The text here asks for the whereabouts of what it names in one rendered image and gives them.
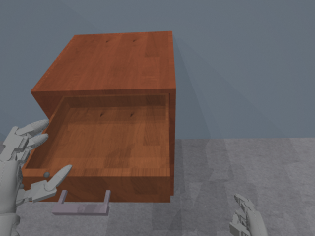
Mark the cabinet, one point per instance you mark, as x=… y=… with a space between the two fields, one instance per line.
x=113 y=64

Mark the drawer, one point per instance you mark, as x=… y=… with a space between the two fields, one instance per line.
x=116 y=142

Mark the robot left hand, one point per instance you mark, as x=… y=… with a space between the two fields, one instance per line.
x=17 y=147

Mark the handle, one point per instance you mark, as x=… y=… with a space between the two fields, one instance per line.
x=81 y=209

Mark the robot right hand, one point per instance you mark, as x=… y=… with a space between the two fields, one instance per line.
x=251 y=224

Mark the robot left forearm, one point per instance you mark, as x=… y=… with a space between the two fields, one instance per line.
x=8 y=224

